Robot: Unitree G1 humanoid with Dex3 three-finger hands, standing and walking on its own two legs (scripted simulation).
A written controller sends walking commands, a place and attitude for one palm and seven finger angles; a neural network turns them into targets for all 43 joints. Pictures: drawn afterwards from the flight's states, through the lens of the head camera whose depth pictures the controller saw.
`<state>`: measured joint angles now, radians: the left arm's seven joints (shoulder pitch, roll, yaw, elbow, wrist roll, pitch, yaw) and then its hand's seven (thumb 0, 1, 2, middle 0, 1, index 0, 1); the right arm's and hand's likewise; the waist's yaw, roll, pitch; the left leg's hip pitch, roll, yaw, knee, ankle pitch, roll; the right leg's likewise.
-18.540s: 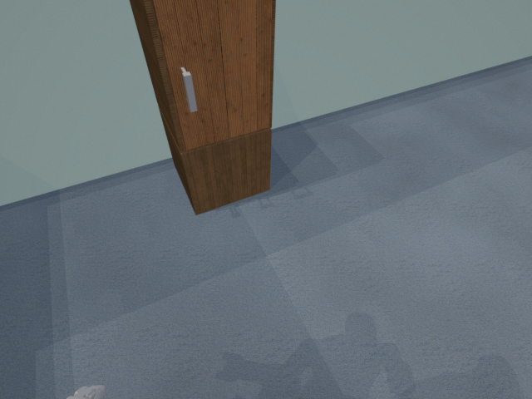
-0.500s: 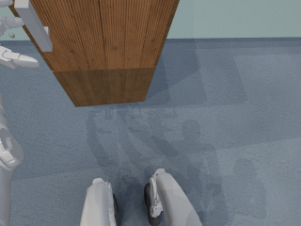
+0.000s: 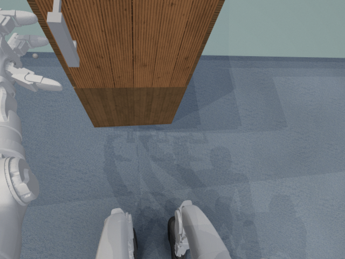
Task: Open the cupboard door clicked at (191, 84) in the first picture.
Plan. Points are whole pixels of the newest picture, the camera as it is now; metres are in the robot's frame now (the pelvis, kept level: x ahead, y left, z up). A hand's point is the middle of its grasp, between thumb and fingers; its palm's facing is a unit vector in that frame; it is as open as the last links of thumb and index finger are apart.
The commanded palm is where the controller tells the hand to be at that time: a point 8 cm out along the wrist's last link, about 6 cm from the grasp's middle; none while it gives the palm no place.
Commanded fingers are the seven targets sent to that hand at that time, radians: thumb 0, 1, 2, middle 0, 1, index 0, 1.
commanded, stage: move the hooked fingers beside the handle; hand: left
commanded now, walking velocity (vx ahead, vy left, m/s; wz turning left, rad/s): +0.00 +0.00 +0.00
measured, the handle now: (66, 34) +0.59 +0.18 +0.04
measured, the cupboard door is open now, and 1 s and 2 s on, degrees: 0 0 1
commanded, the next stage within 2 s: slide the fingers in behind the handle in 0.20 s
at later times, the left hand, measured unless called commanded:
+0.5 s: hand (42, 57) +0.52 +0.22 +0.04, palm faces +0.00 -1.00 +0.00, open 14.0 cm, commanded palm +0.51 +0.24 +0.04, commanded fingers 0.00 -0.50 0.30 -0.30 -1.20 -0.30 -1.20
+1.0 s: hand (63, 56) +0.53 +0.18 +0.04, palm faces +0.01 -1.00 -0.01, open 14.0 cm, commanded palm +0.51 +0.21 +0.04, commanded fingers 0.00 -0.50 0.30 -0.30 -1.20 -0.30 -1.20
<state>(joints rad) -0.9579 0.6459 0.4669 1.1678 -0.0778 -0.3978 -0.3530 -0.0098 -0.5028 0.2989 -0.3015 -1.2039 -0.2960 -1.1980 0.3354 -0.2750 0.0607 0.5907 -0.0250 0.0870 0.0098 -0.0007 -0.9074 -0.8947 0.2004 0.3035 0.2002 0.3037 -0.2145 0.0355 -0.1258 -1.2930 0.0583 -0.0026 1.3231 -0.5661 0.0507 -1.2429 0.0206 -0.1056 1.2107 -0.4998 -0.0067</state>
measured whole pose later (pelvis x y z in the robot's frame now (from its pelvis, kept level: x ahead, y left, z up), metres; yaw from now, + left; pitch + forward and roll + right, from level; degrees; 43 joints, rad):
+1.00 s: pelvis +0.00 -0.01 +0.00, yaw +0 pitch +30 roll -5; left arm -0.96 0.54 0.41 1.16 -0.07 -0.43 -0.25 -0.01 -0.50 0.30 -0.30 -1.20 -0.30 -1.20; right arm 0.35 -0.25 0.05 0.61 -0.03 0.09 0.03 0.00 -0.91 -0.89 0.20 0.30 0.20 0.30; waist -0.21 0.04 -0.13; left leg -1.27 0.06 0.01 1.31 -0.56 0.04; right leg -1.24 0.02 -0.09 1.22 -0.50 -0.02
